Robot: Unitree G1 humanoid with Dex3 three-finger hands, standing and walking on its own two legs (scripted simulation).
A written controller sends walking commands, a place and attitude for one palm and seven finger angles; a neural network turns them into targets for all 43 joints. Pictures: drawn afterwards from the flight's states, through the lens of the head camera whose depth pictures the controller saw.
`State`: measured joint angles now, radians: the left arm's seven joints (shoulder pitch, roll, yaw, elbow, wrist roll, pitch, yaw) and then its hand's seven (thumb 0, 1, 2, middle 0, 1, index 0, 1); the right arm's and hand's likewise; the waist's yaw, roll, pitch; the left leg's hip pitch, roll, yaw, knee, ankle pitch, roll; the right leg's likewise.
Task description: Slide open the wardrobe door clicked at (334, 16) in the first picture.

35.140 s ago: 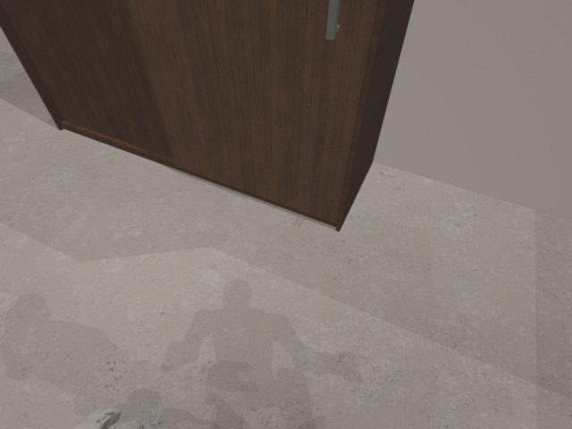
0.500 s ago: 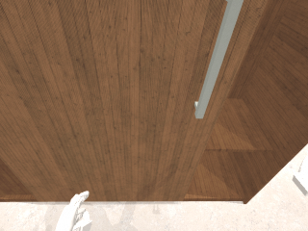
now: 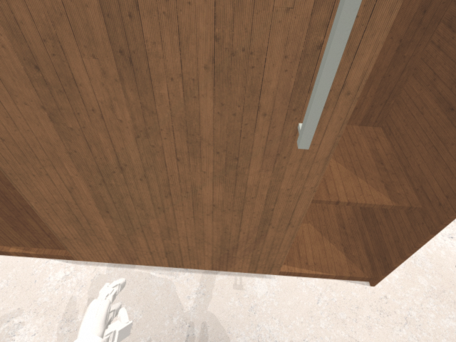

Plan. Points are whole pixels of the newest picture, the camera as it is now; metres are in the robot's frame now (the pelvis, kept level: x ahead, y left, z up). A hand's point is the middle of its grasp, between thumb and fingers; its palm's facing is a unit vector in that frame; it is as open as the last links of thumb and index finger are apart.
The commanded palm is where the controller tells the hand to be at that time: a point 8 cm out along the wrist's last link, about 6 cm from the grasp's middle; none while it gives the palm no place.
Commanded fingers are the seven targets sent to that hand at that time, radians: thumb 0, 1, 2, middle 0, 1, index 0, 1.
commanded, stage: step back with the hand held close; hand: right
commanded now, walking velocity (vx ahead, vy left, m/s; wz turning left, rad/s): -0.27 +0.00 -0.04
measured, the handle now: (324, 64) +0.50 -0.13 +0.26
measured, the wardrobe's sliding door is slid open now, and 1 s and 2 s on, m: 0.42 0.42 0.42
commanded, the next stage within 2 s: stop stepping back and stand still in 0.72 s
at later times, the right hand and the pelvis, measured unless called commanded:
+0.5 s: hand out of the picture +0.15 -0.28 +0.17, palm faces +0.49 +0.75 -0.44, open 7.4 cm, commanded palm +0.07 -0.32 +0.19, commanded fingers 0.00 -0.90 -0.90 0.20 0.30 0.20 0.30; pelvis -0.05 -0.01 -0.01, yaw -3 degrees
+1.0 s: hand out of the picture +0.10 -0.26 +0.16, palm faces +0.31 +0.83 -0.47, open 7.4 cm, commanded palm +0.02 -0.30 +0.19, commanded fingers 0.00 -0.90 -0.90 0.20 0.30 0.20 0.30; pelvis -0.12 +0.00 +0.01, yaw +0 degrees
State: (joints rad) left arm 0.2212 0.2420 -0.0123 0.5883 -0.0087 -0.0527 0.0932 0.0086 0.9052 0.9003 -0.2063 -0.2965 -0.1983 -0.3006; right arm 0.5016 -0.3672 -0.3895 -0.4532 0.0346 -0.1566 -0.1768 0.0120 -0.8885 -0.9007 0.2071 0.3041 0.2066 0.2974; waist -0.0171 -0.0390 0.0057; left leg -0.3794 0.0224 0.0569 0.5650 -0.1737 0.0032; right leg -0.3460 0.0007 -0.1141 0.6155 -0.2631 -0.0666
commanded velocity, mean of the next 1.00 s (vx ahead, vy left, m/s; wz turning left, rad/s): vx -0.25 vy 0.00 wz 0.01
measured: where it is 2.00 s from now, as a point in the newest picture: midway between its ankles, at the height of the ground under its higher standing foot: outside the picture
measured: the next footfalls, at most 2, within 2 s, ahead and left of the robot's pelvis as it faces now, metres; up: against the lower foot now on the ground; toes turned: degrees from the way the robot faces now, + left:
left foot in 0.74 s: -0.14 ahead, +0.11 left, +0.00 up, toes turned +0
right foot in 1.12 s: -0.06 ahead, -0.12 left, +0.00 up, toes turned -1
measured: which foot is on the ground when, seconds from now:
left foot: down 0.00-0.46, up 0.48-0.72, down 0.74-1.00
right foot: down 0.00-1.00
